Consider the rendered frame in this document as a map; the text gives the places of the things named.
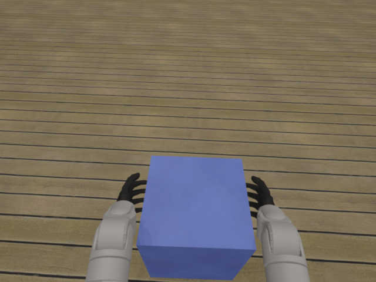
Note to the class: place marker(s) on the robot left hand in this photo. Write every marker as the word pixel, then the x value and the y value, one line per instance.
pixel 127 192

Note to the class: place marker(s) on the carton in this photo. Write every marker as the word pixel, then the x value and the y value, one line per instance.
pixel 196 221

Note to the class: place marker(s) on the robot right hand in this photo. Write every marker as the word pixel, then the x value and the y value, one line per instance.
pixel 263 197

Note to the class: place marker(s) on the left robot forearm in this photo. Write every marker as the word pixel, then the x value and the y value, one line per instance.
pixel 111 251

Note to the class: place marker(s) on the right robot forearm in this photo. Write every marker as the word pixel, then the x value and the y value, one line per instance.
pixel 283 254

